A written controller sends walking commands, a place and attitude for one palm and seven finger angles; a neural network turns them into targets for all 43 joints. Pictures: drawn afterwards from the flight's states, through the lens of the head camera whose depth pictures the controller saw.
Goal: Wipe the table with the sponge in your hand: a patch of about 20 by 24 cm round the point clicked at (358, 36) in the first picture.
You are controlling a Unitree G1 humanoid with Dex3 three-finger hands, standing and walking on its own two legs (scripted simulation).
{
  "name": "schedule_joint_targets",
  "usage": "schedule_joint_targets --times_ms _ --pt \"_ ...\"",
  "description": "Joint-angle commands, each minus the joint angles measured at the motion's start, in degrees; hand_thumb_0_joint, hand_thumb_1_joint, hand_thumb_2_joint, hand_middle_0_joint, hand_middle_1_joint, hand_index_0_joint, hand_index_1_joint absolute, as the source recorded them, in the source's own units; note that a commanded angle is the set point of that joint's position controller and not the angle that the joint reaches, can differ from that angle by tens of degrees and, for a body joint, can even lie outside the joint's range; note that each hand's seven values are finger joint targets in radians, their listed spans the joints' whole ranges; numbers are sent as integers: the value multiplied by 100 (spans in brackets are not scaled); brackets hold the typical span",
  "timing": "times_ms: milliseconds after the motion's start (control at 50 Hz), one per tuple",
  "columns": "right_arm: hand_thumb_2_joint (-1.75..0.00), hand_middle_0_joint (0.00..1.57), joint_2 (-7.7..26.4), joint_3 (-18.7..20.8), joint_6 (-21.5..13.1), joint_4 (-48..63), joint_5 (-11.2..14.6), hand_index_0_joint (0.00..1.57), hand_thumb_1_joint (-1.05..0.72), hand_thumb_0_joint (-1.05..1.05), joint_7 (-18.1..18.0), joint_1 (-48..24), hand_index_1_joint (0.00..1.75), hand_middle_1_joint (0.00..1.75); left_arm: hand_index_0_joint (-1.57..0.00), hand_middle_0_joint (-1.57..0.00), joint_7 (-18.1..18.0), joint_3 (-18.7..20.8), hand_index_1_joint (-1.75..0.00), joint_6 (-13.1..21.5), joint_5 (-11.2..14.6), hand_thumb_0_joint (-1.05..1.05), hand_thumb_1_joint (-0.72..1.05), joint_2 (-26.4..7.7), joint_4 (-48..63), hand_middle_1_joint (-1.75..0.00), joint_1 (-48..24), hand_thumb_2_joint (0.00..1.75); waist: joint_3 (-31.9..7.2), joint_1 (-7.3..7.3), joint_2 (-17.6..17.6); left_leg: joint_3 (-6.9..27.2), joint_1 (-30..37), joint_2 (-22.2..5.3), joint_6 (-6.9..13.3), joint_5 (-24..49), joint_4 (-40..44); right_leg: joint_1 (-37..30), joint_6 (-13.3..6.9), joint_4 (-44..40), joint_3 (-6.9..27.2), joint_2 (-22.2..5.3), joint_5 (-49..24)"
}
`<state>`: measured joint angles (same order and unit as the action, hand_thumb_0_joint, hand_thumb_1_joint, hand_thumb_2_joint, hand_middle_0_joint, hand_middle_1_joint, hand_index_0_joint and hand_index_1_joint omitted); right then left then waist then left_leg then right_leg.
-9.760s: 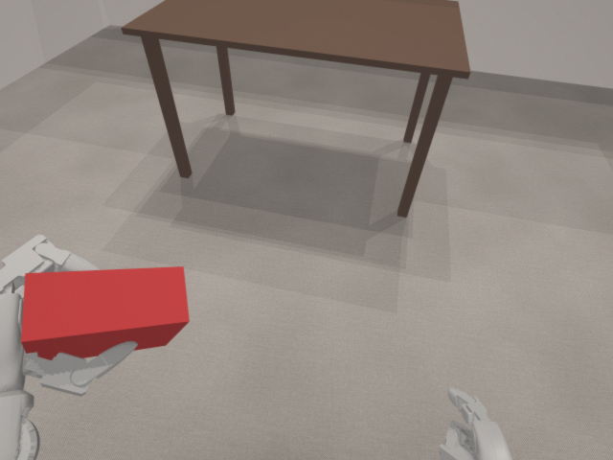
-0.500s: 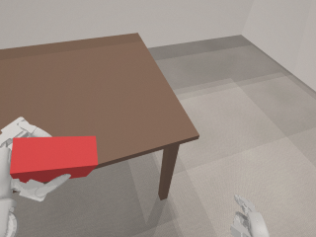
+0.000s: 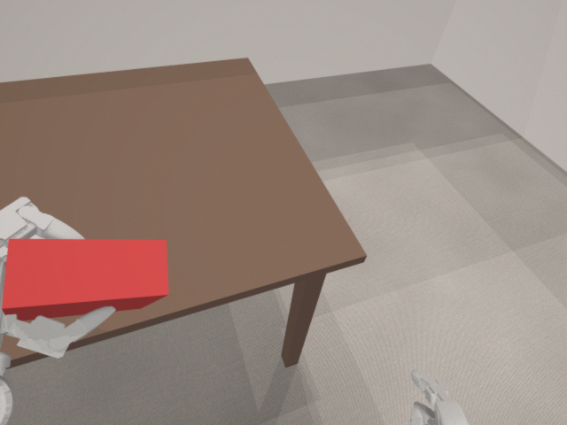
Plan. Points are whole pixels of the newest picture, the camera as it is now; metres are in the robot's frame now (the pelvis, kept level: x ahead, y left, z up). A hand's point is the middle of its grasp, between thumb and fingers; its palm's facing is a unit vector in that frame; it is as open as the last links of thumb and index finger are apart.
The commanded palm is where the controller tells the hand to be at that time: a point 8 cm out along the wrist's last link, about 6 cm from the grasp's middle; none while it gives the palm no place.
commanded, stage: shuffle to correct the standing spot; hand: left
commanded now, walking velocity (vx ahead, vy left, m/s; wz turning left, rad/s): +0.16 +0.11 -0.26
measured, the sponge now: (111, 279) +0.23 +0.21 +0.15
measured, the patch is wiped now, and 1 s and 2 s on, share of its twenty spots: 0.00 0.00 0.00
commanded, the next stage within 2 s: come to a stop and stand still in 0.26 s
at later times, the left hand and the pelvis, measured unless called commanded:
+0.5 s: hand (58, 197) +0.31 +0.28 +0.18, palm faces +0.37 -0.82 -0.43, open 9.9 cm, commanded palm +0.25 +0.32 +0.18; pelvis +0.08 +0.05 -0.01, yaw -2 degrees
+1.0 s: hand (26, 180) +0.32 +0.31 +0.19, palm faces +0.44 -0.76 -0.47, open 9.8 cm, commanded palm +0.24 +0.31 +0.18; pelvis +0.06 +0.04 +0.00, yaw -2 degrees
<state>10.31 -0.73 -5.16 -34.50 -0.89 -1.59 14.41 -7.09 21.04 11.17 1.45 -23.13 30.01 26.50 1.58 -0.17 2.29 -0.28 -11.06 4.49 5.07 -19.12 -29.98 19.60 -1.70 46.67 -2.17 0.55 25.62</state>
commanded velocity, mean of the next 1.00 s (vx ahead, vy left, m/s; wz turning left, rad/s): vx -0.01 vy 0.00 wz -0.01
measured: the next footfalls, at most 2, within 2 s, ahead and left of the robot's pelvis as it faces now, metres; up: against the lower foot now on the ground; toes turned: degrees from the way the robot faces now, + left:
right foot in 0.14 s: +0.09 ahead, -0.07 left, +0.00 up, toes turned +0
left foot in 0.40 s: +0.15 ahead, +0.20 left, +0.00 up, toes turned +0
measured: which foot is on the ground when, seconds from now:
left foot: down 0.00-0.14, up 0.16-0.38, down 0.40-1.00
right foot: up 0.00-0.12, down 0.14-1.00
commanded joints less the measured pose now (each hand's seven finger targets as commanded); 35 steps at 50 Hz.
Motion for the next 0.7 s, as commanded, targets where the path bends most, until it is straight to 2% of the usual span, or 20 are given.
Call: schedule_joint_targets --times_ms 0,40,80,100,120,140,180,220,240,280,340,380,420,440,460,500,560,620,640,680 --pt "-90 20 906 374 -321 915 95 20 -90 0 21 -443 30 30 -120 -120 -27 504 -160 375 83 0 10 -772 1182 -160 36 130 -768 -33 -1052 1002 1343 -1437 114 3863 460 902 11 -287 -302 -11 -335" --pt "-90 20 894 348 -273 933 104 20 -90 0 36 -457 30 30 -120 -120 -12 570 -160 356 139 0 10 -731 951 -160 296 130 -765 -22 -1097 652 741 -1239 -85 3772 342 127 -13 -1042 -528 53 -751" --pt "-90 20 892 330 -214 971 124 20 -90 0 39 -572 30 30 -120 -120 -1 779 -160 396 163 0 10 -880 877 -160 135 130 -863 89 -753 522 -423 -1161 -287 3583 -318 -1543 -104 -2042 -599 63 -1691" --pt "-90 20 893 343 -190 965 143 20 -90 0 29 -660 30 30 -120 -120 -10 894 -160 423 148 0 10 -979 774 -160 64 130 -1105 185 -226 348 -1522 -995 -315 2925 -1365 -2882 -334 -2091 -91 -373 -2518" --pt "-90 20 842 386 -193 976 189 20 -90 0 50 -615 30 30 -120 -120 -29 866 -160 414 150 0 10 -1008 642 -160 93 130 -1428 133 712 -122 -2439 -459 -439 1882 -2928 -3558 -958 -2037 1362 -1499 -3273" --pt "-90 20 913 453 -259 1055 181 20 -90 0 73 -640 30 30 -120 -120 -16 939 -160 504 256 0 10 -1021 708 -160 -96 130 -1303 89 1064 18 -2936 -232 -425 -664 -4088 -3161 -1498 -2503 2901 -2611 -3427" --pt "-90 20 981 500 -185 984 194 20 -90 0 133 -562 30 30 -120 -120 -19 876 -160 587 197 0 10 -930 923 -160 -186 130 -435 73 495 1009 -2701 -941 -424 -895 -4217 -1370 -1461 -2880 3077 -2811 -1858" --pt "-90 20 804 338 -30 909 140 20 -90 0 176 -752 30 30 -120 -120 -35 957 -160 651 127 0 10 -1096 1358 -160 -310 130 -225 41 1 971 -1923 -1204 -326 -864 -3259 -262 -1088 -2619 2023 -2442 -2179" --pt "-90 20 625 241 2 883 115 20 -90 0 154 -742 30 30 -120 -120 -35 792 -160 676 107 0 10 -903 1399 -160 -416 130 -301 -8 50 525 -1271 -1129 -321 -487 -2498 121 -892 -2588 1162 -2066 -2123" --pt "-90 20 563 219 -139 794 92 20 -90 0 60 -784 30 30 -120 -120 -80 711 -160 668 99 0 10 -933 1610 -160 -675 130 -480 8 98 -304 -296 -655 -375 387 -1211 288 -588 -2505 451 -1521 -1580" --pt "-90 20 669 365 -398 789 74 20 -90 0 -116 -776 30 30 -120 -120 -153 613 -160 614 90 0 10 -882 1717 -160 -678 130 -516 44 -438 -611 413 -371 -408 806 -112 127 -320 -1833 348 -1221 -1241" --pt "-90 20 797 445 -458 881 138 20 -90 0 -154 -706 30 30 -120 -120 -173 778 -160 592 98 0 10 -962 1730 -160 -669 130 -687 79 -921 219 372 -967 -176 1498 282 -161 -16 -965 159 -749 -1744" --pt "-90 20 746 397 -441 956 228 20 -90 0 -169 -769 30 30 -120 -120 -189 984 -160 500 83 0 10 -1018 1364 -160 -448 130 -809 95 -1037 1028 279 -1629 139 2923 525 -159 261 -334 -127 -214 -857" --pt "-90 20 692 355 -414 944 178 20 -90 0 -157 -746 30 30 -120 -120 -136 907 -160 479 109 0 10 -924 1286 -160 -469 130 -689 56 -1177 1226 75 -1746 222 3476 646 -318 266 -460 -121 -226 -399" --pt "-90 20 705 362 -434 918 167 20 -90 0 -133 -730 30 30 -120 -120 -112 976 -160 468 61 0 10 -978 1219 -160 -537 130 -660 86 -996 1026 -34 -1784 128 3616 617 -573 231 -881 -84 -280 -319" --pt "-90 20 729 367 -436 900 217 20 -90 0 -81 -609 30 30 -120 -120 -100 925 -160 432 63 0 10 -825 1139 -160 -404 130 -814 55 -582 531 161 -1523 -196 3628 186 -993 205 -1864 -123 -280 -1846" --pt "-90 20 770 399 -418 985 219 20 -90 0 -16 -563 30 30 -120 -120 -24 678 -160 333 126 0 10 -639 1400 -160 -176 130 -1135 -21 -414 189 359 -1223 -461 4067 134 -1357 163 -1757 -170 -241 -3319" --pt "-90 20 712 357 -441 1047 167 20 -90 0 28 -742 30 30 -120 -120 -18 813 -160 220 135 0 10 -857 1675 -160 81 130 -1330 51 -1210 160 1033 -1389 -422 4793 331 -897 241 -1739 -235 -127 -2347" --pt "-90 20 650 308 -405 1045 117 20 -90 0 48 -649 30 30 -120 -120 19 628 -160 212 169 0 10 -662 1665 -160 145 130 -1266 36 -1283 247 1003 -1447 -397 4800 370 -857 238 -1873 -276 -111 -2033" --pt "-90 20 646 299 -405 1071 124 20 -90 0 35 -676 30 30 -120 -120 -8 786 -160 219 165 0 10 -886 1875 -160 -23 130 -1320 55 -1303 202 868 -1478 -421 4458 304 -1109 211 -2189 -223 -190 -2241"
